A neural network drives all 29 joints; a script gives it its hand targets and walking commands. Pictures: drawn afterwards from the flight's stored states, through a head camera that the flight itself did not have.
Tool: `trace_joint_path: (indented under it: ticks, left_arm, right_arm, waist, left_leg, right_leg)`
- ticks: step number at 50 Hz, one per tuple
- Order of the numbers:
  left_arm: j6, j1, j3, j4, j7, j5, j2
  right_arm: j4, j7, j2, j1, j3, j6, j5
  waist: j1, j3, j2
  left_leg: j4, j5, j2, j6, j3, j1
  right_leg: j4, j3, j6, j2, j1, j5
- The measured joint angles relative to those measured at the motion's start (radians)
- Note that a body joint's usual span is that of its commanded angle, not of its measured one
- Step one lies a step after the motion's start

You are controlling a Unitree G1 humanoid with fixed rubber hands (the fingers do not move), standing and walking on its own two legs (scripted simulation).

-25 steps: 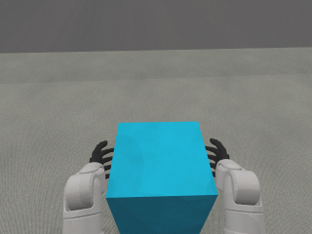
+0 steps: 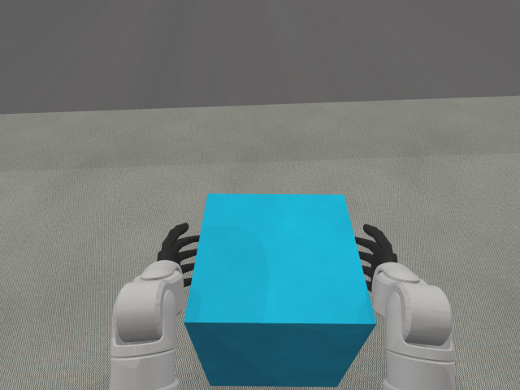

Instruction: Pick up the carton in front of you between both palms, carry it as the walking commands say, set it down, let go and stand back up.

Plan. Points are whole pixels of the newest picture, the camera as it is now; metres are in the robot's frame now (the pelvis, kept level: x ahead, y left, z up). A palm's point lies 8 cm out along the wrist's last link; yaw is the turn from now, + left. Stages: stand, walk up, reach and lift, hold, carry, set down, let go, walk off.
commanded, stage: carry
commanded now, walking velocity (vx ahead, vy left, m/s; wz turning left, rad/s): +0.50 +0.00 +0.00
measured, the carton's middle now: (274, 293) +0.28 -0.01 +0.02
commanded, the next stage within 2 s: none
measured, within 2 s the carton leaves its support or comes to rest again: neither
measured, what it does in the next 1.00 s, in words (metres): walks ahead: left foot, then right foot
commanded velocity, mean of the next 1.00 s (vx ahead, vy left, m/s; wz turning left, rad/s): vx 0.35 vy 0.00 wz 0.00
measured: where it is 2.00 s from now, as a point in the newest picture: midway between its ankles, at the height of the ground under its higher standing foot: (265, 290)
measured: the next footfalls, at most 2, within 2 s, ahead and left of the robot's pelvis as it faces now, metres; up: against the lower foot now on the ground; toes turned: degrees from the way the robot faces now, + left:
left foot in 0.42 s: +0.46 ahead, +0.13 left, +0.00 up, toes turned +10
right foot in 0.90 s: +0.76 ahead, -0.10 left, +0.00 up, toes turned +5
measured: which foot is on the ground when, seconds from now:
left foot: up 0.00-0.40, down 0.42-0.92, up 0.94-1.00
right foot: down 0.00-0.46, up 0.48-0.88, down 0.90-1.00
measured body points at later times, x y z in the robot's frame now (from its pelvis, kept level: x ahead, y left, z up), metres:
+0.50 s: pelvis +0.33 +0.04 +0.00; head +0.32 +0.05 +0.45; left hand +0.61 +0.18 +0.08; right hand +0.60 -0.13 +0.08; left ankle +0.42 +0.12 -0.72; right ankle +0.13 -0.08 -0.66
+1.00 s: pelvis +0.63 -0.01 +0.01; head +0.64 -0.02 +0.46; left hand +0.92 +0.14 +0.08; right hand +0.91 -0.16 +0.07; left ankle +0.48 +0.11 -0.67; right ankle +0.73 -0.09 -0.72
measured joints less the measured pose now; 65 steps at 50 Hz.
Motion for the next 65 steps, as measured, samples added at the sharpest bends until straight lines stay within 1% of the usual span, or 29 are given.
trace_joint_path:
  ticks: [2, 4, 7, 12, 16, 19, 21, 22, 23, 25, 26, 28, 30, 33, 39, 43, 44, 45, 46, 47, 48, 49, 50, 53, 55, 58, 59, 60, 65]
  left_arm:
    - [0.0, 0.004, 0.002, 0.015, 0.001, 0.0, 0.0]
    - [-0.005, 0.025, 0.01, 0.0, 0.0, -0.007, 0.003]
    - [-0.02, 0.045, 0.015, -0.03, 0.0, -0.016, 0.005]
    - [-0.031, 0.056, 0.012, -0.08, -0.001, -0.026, 0.006]
    - [-0.021, 0.048, 0.002, -0.102, -0.002, -0.024, 0.006]
    - [-0.005, 0.04, -0.003, -0.098, -0.003, -0.016, 0.005]
    - [0.006, 0.035, 0.0, -0.093, -0.003, -0.01, 0.004]
    - [0.008, 0.029, 0.008, -0.085, -0.004, -0.008, 0.008]
    - [0.008, 0.025, 0.02, -0.07, -0.004, -0.008, 0.009]
    - [0.011, 0.027, 0.035, -0.045, -0.004, -0.003, 0.009]
    - [0.011, 0.031, 0.038, -0.038, -0.004, 0.0, 0.004]
    - [0.008, 0.039, 0.026, -0.034, -0.004, 0.004, 0.005]
    - [-0.003, 0.045, 0.011, -0.039, -0.004, 0.004, 0.006]
    - [-0.022, 0.055, -0.008, -0.057, -0.003, 0.002, 0.007]
    - [-0.023, 0.066, -0.019, -0.125, 0.002, -0.003, 0.008]
    - [-0.005, 0.056, -0.005, -0.147, 0.003, -0.009, 0.007]
    - [0.0, 0.049, -0.002, -0.144, 0.003, -0.01, 0.006]
    - [0.005, 0.04, -0.001, -0.137, 0.003, -0.01, 0.005]
    - [-0.001, 0.029, -0.004, -0.115, 0.003, -0.008, 0.004]
    - [-0.007, 0.012, -0.004, -0.088, 0.002, -0.004, 0.002]
    - [-0.012, -0.002, 0.0, -0.063, 0.002, -0.003, 0.0]
    - [-0.015, -0.009, 0.004, -0.045, 0.002, -0.004, -0.002]
    - [-0.015, -0.008, 0.009, -0.035, 0.001, -0.006, -0.002]
    - [-0.02, 0.006, 0.015, -0.038, -0.001, -0.012, 0.0]
    - [-0.03, 0.014, 0.017, -0.052, -0.002, -0.016, 0.001]
    - [-0.042, 0.026, 0.015, -0.077, -0.004, -0.021, 0.003]
    - [-0.043, 0.031, 0.014, -0.083, -0.005, -0.022, 0.003]
    - [-0.042, 0.035, 0.014, -0.084, -0.006, -0.022, 0.004]
    - [-0.015, 0.032, 0.017, -0.058, -0.008, -0.01, 0.004]
  right_arm:
    - [0.016, 0.0, 0.007, -0.003, -0.008, 0.003, -0.003]
    - [0.016, -0.001, 0.024, 0.002, -0.006, -0.004, -0.01]
    - [0.003, -0.001, 0.019, 0.011, 0.021, -0.02, -0.013]
    - [-0.05, -0.002, 0.018, 0.023, 0.039, -0.029, -0.013]
    - [-0.085, -0.002, 0.017, 0.028, 0.034, -0.02, -0.01]
    - [-0.085, -0.002, 0.017, 0.028, 0.026, -0.008, -0.006]
    - [-0.071, -0.002, 0.018, 0.017, 0.021, -0.001, -0.005]
    - [-0.049, -0.001, 0.02, 0.009, 0.024, -0.007, -0.005]
    - [-0.018, -0.001, 0.021, -0.001, 0.027, -0.016, -0.008]
    - [0.031, 0.0, 0.023, -0.012, 0.028, -0.022, -0.01]
    - [0.041, 0.0, 0.022, -0.009, 0.027, -0.023, -0.009]
    - [0.038, 0.0, 0.02, 0.008, 0.025, -0.029, -0.005]
    - [0.02, 0.0, 0.018, 0.025, 0.024, -0.038, 0.0]
    - [-0.013, 0.001, 0.016, 0.045, 0.022, -0.054, 0.007]
    - [-0.071, 0.002, 0.016, 0.049, 0.03, -0.057, 0.016]
    - [-0.086, 0.003, 0.017, 0.032, 0.037, -0.038, 0.008]
    - [-0.087, 0.004, 0.018, 0.029, 0.035, -0.032, 0.005]
    - [-0.087, 0.004, 0.018, 0.025, 0.031, -0.027, 0.003]
    - [-0.078, 0.005, 0.016, 0.014, 0.018, -0.023, 0.002]
    - [-0.064, 0.006, 0.014, -0.003, 0.003, -0.018, 0.001]
    - [-0.05, 0.006, 0.014, -0.014, -0.008, -0.015, -0.001]
    - [-0.039, 0.007, 0.018, -0.018, -0.015, -0.014, -0.005]
    - [-0.032, 0.006, 0.025, -0.016, -0.019, -0.015, -0.01]
    - [-0.029, 0.004, 0.022, -0.006, 0.0, -0.02, -0.013]
    - [-0.037, 0.002, 0.021, -0.004, 0.009, -0.028, -0.012]
    - [-0.059, 0.001, 0.021, 0.001, 0.02, -0.036, -0.012]
    - [-0.065, 0.0, 0.021, 0.004, 0.023, -0.035, -0.012]
    - [-0.066, -0.001, 0.02, 0.009, 0.028, -0.036, -0.012]
    - [-0.029, 0.002, 0.02, 0.008, 0.025, -0.019, -0.015]
  waist:
    - [0.005, 0.027, -0.012]
    - [0.009, 0.046, -0.018]
    - [0.019, 0.06, -0.025]
    - [0.018, 0.047, -0.032]
    - [0.007, 0.024, -0.033]
    - [0.005, 0.005, -0.039]
    - [0.006, 0.0, -0.047]
    - [0.0, -0.001, -0.07]
    - [-0.007, 0.004, -0.087]
    - [-0.016, 0.024, -0.082]
    - [-0.017, 0.037, -0.075]
    - [-0.019, 0.058, -0.067]
    - [-0.022, 0.071, -0.061]
    - [-0.024, 0.07, -0.055]
    - [-0.013, 0.047, -0.054]
    - [-0.005, 0.04, -0.05]
    - [-0.005, 0.04, -0.05]
    - [-0.006, 0.04, -0.053]
    - [0.0, 0.042, -0.031]
    - [0.005, 0.055, -0.01]
    - [0.005, 0.071, 0.0]
    - [0.005, 0.085, 0.003]
    - [0.003, 0.097, 0.001]
    - [0.003, 0.121, -0.007]
    - [0.005, 0.13, -0.009]
    - [0.005, 0.124, -0.003]
    - [0.006, 0.115, 0.001]
    - [0.005, 0.101, -0.005]
    - [0.0, 0.013, -0.041]
  left_leg:
    - [0.24, 0.038, -0.022, 0.022, -0.036, -0.164]
    - [0.285, 0.107, -0.017, 0.034, -0.034, -0.286]
    - [0.188, 0.191, 0.005, 0.03, -0.023, -0.409]
    - [-0.087, 0.317, 0.03, 0.006, 0.003, -0.491]
    - [-0.269, 0.406, 0.016, 0.013, 0.04, -0.475]
    - [-0.36, 0.434, -0.004, 0.029, 0.076, -0.424]
    - [-0.418, 0.408, -0.023, 0.04, 0.112, -0.357]
    - [-0.396, 0.416, -0.039, 0.06, 0.126, -0.346]
    - [-0.346, 0.383, -0.047, 0.084, 0.138, -0.352]
    - [-0.322, 0.32, -0.042, 0.11, 0.144, -0.331]
    - [-0.344, 0.313, -0.039, 0.105, 0.142, -0.305]
    - [-0.407, 0.311, -0.04, 0.1, 0.14, -0.247]
    - [-0.469, 0.309, -0.043, 0.098, 0.135, -0.19]
    - [-0.546, 0.297, -0.048, 0.091, 0.125, -0.107]
    - [-0.634, 0.223, -0.053, 0.056, 0.115, 0.063]
    - [-0.596, 0.116, -0.041, 0.014, 0.112, 0.158]
    - [-0.551, 0.074, -0.035, 0.002, 0.113, 0.171]
    - [-0.48, 0.03, -0.029, -0.01, 0.114, 0.17]
    - [-0.371, 0.01, -0.002, -0.017, 0.108, 0.136]
    - [-0.228, -0.005, 0.008, -0.024, 0.07, 0.075]
    - [-0.095, -0.034, -0.002, -0.026, 0.028, 0.007]
    - [-0.001, -0.056, -0.018, -0.023, -0.001, -0.054]
    - [0.035, -0.069, -0.031, -0.016, -0.014, -0.101]
    - [-0.098, -0.058, -0.042, -0.005, -0.017, -0.174]
    - [-0.216, -0.003, -0.04, -0.003, -0.011, -0.198]
    - [-0.389, 0.188, -0.021, -0.002, 0.015, -0.188]
    - [-0.418, 0.285, -0.012, 0.0, 0.023, -0.172]
    - [-0.418, 0.314, -0.011, 0.004, 0.029, -0.158]
    - [-0.395, 0.191, -0.022, 0.014, 0.044, -0.11]
  right_leg:
    - [-0.041, 0.002, 0.007, -0.003, 0.048, -0.024]
    - [-0.105, 0.006, 0.013, 0.001, 0.105, -0.022]
    - [-0.194, 0.015, 0.016, 0.006, 0.191, -0.027]
    - [-0.305, 0.028, 0.039, 0.012, 0.333, -0.061]
    - [-0.341, 0.033, 0.072, 0.008, 0.445, -0.128]
    - [-0.327, 0.04, 0.105, 0.001, 0.524, -0.206]
    - [-0.243, 0.05, 0.129, -0.016, 0.549, -0.294]
    - [-0.14, 0.053, 0.132, -0.046, 0.528, -0.349]
    - [0.02, 0.073, 0.125, -0.072, 0.467, -0.348]
    - [0.354, 0.152, 0.111, -0.054, 0.304, -0.332]
    - [0.472, 0.171, 0.099, -0.04, 0.227, -0.315]
    - [0.57, 0.175, 0.082, -0.034, 0.101, -0.251]
    - [0.548, 0.168, 0.078, -0.041, 0.006, -0.188]
    - [0.435, 0.157, 0.088, -0.055, -0.089, -0.119]
    - [0.131, 0.114, 0.103, -0.061, -0.139, 0.019]
    - [-0.047, 0.053, 0.09, -0.02, -0.077, 0.14]
    - [-0.103, 0.033, 0.087, -0.007, -0.039, 0.188]
    - [-0.145, 0.015, 0.069, -0.002, 0.007, 0.214]
    - [-0.126, 0.002, 0.029, 0.01, 0.019, 0.144]
    - [-0.094, -0.007, 0.002, 0.019, 0.018, 0.086]
    - [-0.081, -0.011, -0.013, 0.02, 0.024, 0.051]
    - [-0.088, -0.011, -0.009, 0.016, 0.036, 0.045]
    - [-0.107, -0.009, 0.005, 0.013, 0.054, 0.054]
    - [-0.17, -0.003, 0.0, 0.012, 0.108, 0.044]
    - [-0.192, 0.001, 0.0, 0.013, 0.136, 0.037]
    - [-0.174, 0.006, 0.011, 0.02, 0.167, 0.0]
    - [-0.154, 0.008, 0.016, 0.025, 0.175, -0.022]
    - [-0.135, 0.013, 0.022, 0.023, 0.182, -0.045]
    - [-0.095, 0.025, 0.046, 0.005, 0.214, -0.119]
